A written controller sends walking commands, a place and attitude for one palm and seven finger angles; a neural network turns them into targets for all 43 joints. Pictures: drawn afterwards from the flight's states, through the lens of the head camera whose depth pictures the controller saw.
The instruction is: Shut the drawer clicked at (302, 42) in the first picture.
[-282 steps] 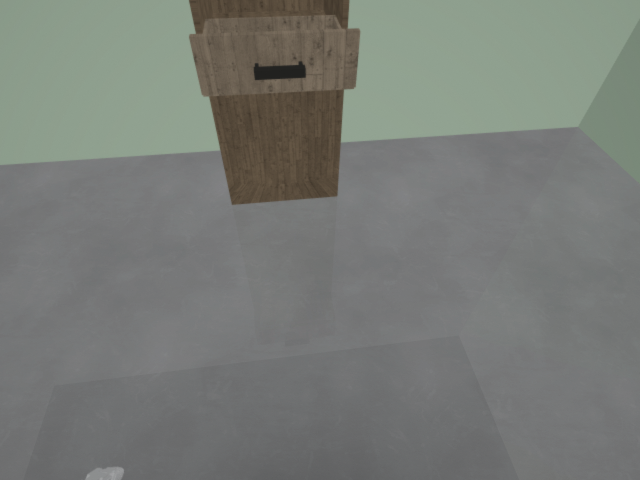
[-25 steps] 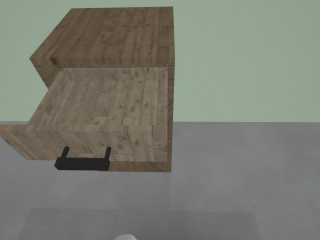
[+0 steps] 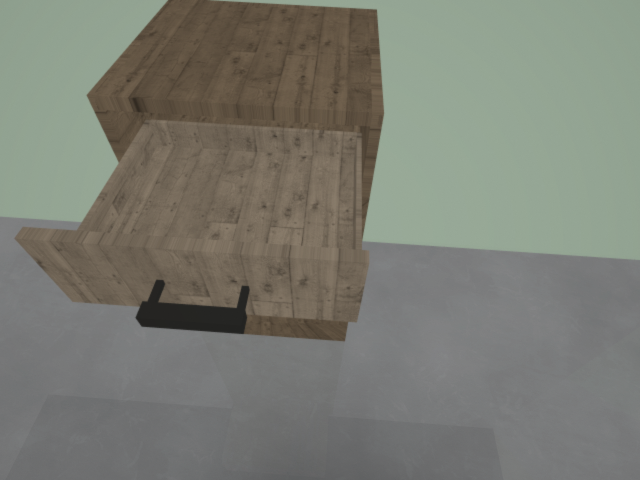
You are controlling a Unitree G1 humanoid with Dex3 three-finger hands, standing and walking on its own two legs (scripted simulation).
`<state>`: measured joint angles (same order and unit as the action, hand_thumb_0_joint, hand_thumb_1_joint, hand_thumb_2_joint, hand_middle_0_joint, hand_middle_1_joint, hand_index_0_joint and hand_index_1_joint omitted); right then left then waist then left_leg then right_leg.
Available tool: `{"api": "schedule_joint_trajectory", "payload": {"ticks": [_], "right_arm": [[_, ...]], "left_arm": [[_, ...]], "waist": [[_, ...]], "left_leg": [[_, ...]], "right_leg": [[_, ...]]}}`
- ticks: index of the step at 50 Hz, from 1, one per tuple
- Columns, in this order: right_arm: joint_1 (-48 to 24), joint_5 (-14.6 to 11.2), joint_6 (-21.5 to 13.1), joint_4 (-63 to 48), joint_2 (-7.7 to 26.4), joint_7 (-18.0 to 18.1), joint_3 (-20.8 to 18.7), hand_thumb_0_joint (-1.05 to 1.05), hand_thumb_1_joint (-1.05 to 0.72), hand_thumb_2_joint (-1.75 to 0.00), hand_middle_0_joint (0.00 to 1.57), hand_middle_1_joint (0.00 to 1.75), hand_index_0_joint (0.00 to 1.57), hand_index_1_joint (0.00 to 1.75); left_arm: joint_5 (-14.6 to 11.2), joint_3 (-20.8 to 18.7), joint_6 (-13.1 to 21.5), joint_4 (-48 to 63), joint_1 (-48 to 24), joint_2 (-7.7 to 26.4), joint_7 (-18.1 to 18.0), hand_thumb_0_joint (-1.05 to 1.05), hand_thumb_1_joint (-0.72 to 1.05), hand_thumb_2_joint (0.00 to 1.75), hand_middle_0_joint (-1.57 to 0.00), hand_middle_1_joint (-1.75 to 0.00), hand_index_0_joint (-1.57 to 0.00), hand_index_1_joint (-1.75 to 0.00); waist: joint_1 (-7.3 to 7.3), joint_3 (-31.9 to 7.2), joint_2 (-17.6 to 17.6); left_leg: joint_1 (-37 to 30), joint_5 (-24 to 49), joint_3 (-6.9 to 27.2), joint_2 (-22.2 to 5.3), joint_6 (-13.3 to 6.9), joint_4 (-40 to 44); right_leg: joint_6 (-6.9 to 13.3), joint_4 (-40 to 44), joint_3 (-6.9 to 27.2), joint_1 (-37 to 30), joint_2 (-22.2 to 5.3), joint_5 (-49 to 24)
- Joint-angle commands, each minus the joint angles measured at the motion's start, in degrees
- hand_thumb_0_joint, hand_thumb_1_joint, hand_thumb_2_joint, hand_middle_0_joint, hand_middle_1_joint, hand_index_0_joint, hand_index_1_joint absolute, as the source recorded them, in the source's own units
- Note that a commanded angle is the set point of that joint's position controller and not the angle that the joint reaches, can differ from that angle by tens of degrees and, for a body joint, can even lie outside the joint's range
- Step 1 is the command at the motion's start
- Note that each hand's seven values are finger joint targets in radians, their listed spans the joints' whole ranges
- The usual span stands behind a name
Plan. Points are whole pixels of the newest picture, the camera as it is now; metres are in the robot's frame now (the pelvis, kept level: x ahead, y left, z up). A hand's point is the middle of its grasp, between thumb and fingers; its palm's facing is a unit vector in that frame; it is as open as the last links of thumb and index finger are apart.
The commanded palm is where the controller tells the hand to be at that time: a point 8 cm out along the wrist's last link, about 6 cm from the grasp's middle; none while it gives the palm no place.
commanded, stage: come to a stop and stand still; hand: left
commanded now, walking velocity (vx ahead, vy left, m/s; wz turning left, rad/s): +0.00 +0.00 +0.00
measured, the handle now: (197, 303) +0.33 +0.21 +0.00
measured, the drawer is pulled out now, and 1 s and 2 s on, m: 0.29 0.29 0.29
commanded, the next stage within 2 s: look again from close up in 0.42 s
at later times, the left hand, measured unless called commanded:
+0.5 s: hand out of the picture -0.02 +0.13 -0.17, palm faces +0.04 -0.98 -0.18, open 7.4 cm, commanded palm none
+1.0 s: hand out of the picture +0.01 +0.20 -0.18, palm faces +0.02 -0.98 -0.21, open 7.4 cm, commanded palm none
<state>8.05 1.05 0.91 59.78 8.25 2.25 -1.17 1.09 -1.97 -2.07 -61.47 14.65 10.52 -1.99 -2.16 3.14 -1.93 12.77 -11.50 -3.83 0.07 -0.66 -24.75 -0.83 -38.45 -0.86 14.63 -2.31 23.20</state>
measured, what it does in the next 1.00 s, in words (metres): steps on the spot: right foot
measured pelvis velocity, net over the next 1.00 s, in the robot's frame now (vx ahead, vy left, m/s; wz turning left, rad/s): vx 0.00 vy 0.02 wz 0.00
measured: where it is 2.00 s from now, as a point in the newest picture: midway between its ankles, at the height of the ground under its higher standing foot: outside the picture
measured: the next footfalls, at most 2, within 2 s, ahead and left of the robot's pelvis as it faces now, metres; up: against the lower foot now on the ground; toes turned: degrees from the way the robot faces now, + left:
right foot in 0.04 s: +0.02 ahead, -0.11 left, +0.00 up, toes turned -2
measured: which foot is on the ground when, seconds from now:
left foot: down 0.00-1.00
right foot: up 0.00-0.02, down 0.04-1.00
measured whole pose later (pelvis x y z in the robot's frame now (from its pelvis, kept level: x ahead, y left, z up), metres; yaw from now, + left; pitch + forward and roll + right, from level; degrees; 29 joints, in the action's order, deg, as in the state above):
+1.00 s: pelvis +0.00 +0.02 +0.00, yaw +0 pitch -1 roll +0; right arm 15.6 1.0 -1.0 61.4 9.5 1.4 0.6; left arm 1.0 0.3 0.2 -60.6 16.6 9.9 -2.4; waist 0.1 1.3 -0.6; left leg 12.5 -15.6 -3.6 1.1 -2.3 -28.9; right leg -2.0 -28.3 -0.8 8.8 -2.8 18.5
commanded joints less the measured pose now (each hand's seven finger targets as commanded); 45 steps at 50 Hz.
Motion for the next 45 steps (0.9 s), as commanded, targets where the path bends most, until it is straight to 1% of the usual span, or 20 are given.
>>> {"api": "schedule_joint_trajectory", "payload": {"ticks": [1,2,3,4,5,11,15,18,25,26,27,28,29,30,32,34,35,37,41,45], "right_arm": [[4.2,-1.1,-1.5,-0.6,7.5,0.0,-1.8,0.00,-0.90,-0.90,0.20,0.30,0.20,0.30],[4.3,-1.3,-1.6,-0.6,6.4,-0.3,-1.6,0.00,-0.90,-0.90,0.20,0.30,0.20,0.30],[4.4,-1.2,-1.5,-0.2,6.0,-0.6,-1.5,0.00,-0.90,-0.90,0.20,0.30,0.20,0.30],[4.2,-0.9,-1.1,0.3,5.8,-0.5,-1.4,0.00,-0.90,-0.90,0.20,0.30,0.20,0.30],[3.9,-0.8,-0.9,0.6,5.9,-0.5,-1.5,0.00,-0.90,-0.90,0.20,0.30,0.20,0.30],[6.6,-0.4,-0.1,3.3,5.3,-0.9,-0.5,0.00,-0.90,-0.90,0.20,0.30,0.20,0.30],[9.2,0.0,0.1,4.2,4.8,-0.9,-0.3,0.00,-0.90,-0.90,0.20,0.30,0.20,0.30],[11.0,-0.2,-0.2,4.8,4.1,-0.7,-0.1,0.00,-0.90,-0.90,0.20,0.30,0.20,0.30],[13.9,-0.3,-1.3,5.7,3.3,-0.1,0.2,0.00,-0.90,-0.90,0.20,0.30,0.20,0.30],[5.7,-0.5,-2.6,1.7,4.7,-0.8,0.6,0.00,-0.90,-0.90,0.20,0.30,0.20,0.30],[11.0,-0.5,-1.6,-0.2,2.0,-1.3,0.4,0.00,-0.90,-0.90,0.20,0.30,0.20,0.30],[12.5,0.0,-1.2,-0.1,2.5,-1.7,0.4,0.00,-0.90,-0.90,0.20,0.30,0.20,0.30],[14.7,-0.2,-1.3,-0.2,2.3,-1.6,0.4,0.00,-0.90,-0.90,0.20,0.30,0.20,0.30],[15.6,-0.2,-1.7,0.0,2.1,-1.6,0.5,0.00,-0.90,-0.90,0.20,0.30,0.20,0.30],[16.6,-0.2,-2.3,0.0,3.3,-1.2,0.6,0.00,-0.90,-0.90,0.20,0.30,0.20,0.30],[15.4,-0.1,-2.8,0.1,4.5,-0.9,0.8,0.00,-0.90,-0.90,0.20,0.30,0.20,0.30],[14.0,-0.2,-2.8,-0.4,4.6,-0.8,0.9,0.00,-0.90,-0.90,0.20,0.30,0.20,0.30],[13.1,-0.3,-2.7,-1.1,5.1,-0.7,0.7,0.00,-0.90,-0.90,0.20,0.30,0.20,0.30],[12.3,-0.2,-2.6,-0.4,6.1,-0.8,0.6,0.00,-0.90,-0.90,0.20,0.30,0.20,0.30],[11.1,-0.3,-2.8,-0.2,6.9,-0.8,0.6,0.00,-0.90,-0.90,0.20,0.30,0.20,0.30]], "left_arm": [[-0.1,0.1,2.3,-0.2,5.2,4.2,-0.4,0.00,0.90,0.90,-0.20,-0.30,-0.20,-0.30],[-0.1,0.1,2.6,-0.3,4.2,5.5,-0.4,0.00,0.90,0.90,-0.20,-0.30,-0.20,-0.30],[-0.1,0.0,2.7,-0.3,3.4,6.1,-0.3,0.00,0.90,0.90,-0.20,-0.30,-0.20,-0.30],[-0.2,-0.1,3.0,-0.7,2.9,6.1,-0.3,0.00,0.90,0.90,-0.20,-0.30,-0.20,-0.30],[-0.3,0.2,3.0,-0.9,2.5,5.4,-0.3,0.00,0.90,0.90,-0.20,-0.30,-0.20,-0.30],[-0.5,0.3,2.3,-1.1,1.5,5.0,-0.1,0.00,0.90,0.90,-0.20,-0.30,-0.20,-0.30],[-0.6,0.0,2.0,-1.1,2.3,5.0,0.0,0.00,0.90,0.90,-0.20,-0.30,-0.20,-0.30],[-0.7,-0.2,2.1,-1.1,2.9,4.3,0.1,0.00,0.90,0.90,-0.20,-0.30,-0.20,-0.30],[-1.0,0.1,2.5,-2.2,4.5,2.6,0.0,0.00,0.90,0.90,-0.20,-0.30,-0.20,-0.30],[0.2,0.9,4.9,-3.3,9.9,3.6,-2.3,0.00,0.90,0.90,-0.20,-0.30,-0.20,-0.30],[0.0,0.6,5.4,-0.3,6.7,6.7,-1.8,0.00,0.90,0.90,-0.20,-0.30,-0.20,-0.30],[0.2,0.1,5.7,1.4,4.3,7.6,-1.4,0.00,0.90,0.90,-0.20,-0.30,-0.20,-0.30],[0.0,0.2,5.5,2.4,3.0,6.9,-1.3,0.00,0.90,0.90,-0.20,-0.30,-0.20,-0.30],[-0.1,0.2,5.4,2.7,2.6,5.7,-1.3,0.00,0.90,0.90,-0.20,-0.30,-0.20,-0.30],[-0.4,0.7,4.8,2.7,3.5,3.5,-1.1,0.00,0.90,0.90,-0.20,-0.30,-0.20,-0.30],[-0.3,0.9,3.8,2.5,5.3,2.5,-1.0,0.00,0.90,0.90,-0.20,-0.30,-0.20,-0.30],[-0.3,1.0,3.7,2.2,6.5,2.4,-1.0,0.00,0.90,0.90,-0.20,-0.30,-0.20,-0.30],[-0.3,1.2,3.5,2.1,6.6,2.4,-0.8,0.00,0.90,0.90,-0.20,-0.30,-0.20,-0.30],[-0.3,1.4,3.2,2.6,5.9,2.7,-0.7,0.00,0.90,0.90,-0.20,-0.30,-0.20,-0.30],[-0.2,1.4,3.1,2.5,5.9,3.4,-0.6,0.00,0.90,0.90,-0.20,-0.30,-0.20,-0.30]], "waist": [[1.50,-5.9,3.9],[2.59,-5.5,2.0],[2.75,-5.2,3.9],[2.77,-5.7,-3.0],[2.75,-4.2,-5.1],[2.88,5.0,-1.8],[2.68,5.6,-0.3],[2.43,4.9,0.6],[2.13,1.2,3.2],[-1.07,2.7,0.4],[3.72,-1.2,-1.0],[3.82,-3.5,-0.1],[4.85,-4.6,-1.7],[5.08,-3.8,-2.5],[4.53,-0.7,-0.1],[2.58,1.5,8.9],[1.86,1.6,7.9],[1.98,1.9,3.2],[2.16,2.2,1.9],[1.80,0.9,3.2]], "left_leg": [[-6.0,19.3,7.4,-8.6,-2.9,0.3],[-5.5,13.7,5.6,-6.6,-0.7,0.9],[-6.0,13.6,5.1,-5.8,-0.1,1.8],[-6.6,11.5,4.5,-5.8,0.6,1.0],[-6.7,7.8,3.9,-5.5,0.9,1.3],[-4.1,-0.7,4.2,-4.8,1.1,4.4],[-3.2,-2.1,3.7,-4.2,1.2,3.2],[-2.5,-1.8,4.0,-4.7,1.0,4.0],[-2.4,3.9,4.9,-5.6,0.9,4.6],[4.6,2.2,2.2,-5.4,2.4,-10.4],[4.9,-8.7,3.8,-3.9,1.2,-12.3],[3.8,-8.0,2.4,-3.9,1.5,-12.7],[1.3,-6.5,1.7,-3.2,1.2,-11.1],[0.2,-3.3,1.7,-2.8,1.2,-8.1],[-0.4,2.2,4.2,-4.6,0.2,-3.6],[4.1,7.4,8.0,-6.6,-1.5,-0.5],[4.9,7.6,8.4,-6.8,-2.0,0.1],[4.6,3.7,8.1,-6.0,-1.9,0.5],[2.8,2.4,8.3,-6.0,-2.1,2.2],[0.7,6.0,8.3,-6.1,-2.4,3.0]], "right_leg": [[0.6,18.6,4.2,-5.2,-3.1,-18.1],[1.8,18.1,6.1,-4.8,-5.9,-24.0],[2.3,16.9,5.7,-4.7,-6.4,-27.1],[2.4,16.9,5.9,-4.3,-5.6,-27.4],[2.6,18.6,6.4,-2.4,-6.1,-24.4],[2.7,25.1,7.3,4.9,-4.4,0.6],[3.1,26.5,7.7,6.3,-4.5,5.6],[3.2,25.4,6.5,4.4,-3.8,3.1],[3.3,21.6,4.9,-0.6,-3.3,-7.6],[0.6,20.7,10.0,-2.2,-8.0,-38.8],[4.2,21.3,10.9,-2.4,-11.6,-27.8],[6.8,20.9,10.0,-2.8,-11.7,-25.0],[7.4,19.6,7.9,-1.3,-9.6,-18.1],[7.1,18.0,6.5,-0.7,-8.0,-18.1],[5.4,15.2,4.6,1.4,-4.2,-13.4],[3.8,12.1,2.3,-1.9,-1.4,-10.4],[3.6,12.3,2.0,-2.9,-1.2,-10.3],[3.4,13.2,2.7,-2.7,-1.5,-9.9],[2.8,13.3,2.3,-1.7,-1.9,-9.3],[2.1,13.4,1.7,-2.6,-2.3,-10.9]]}}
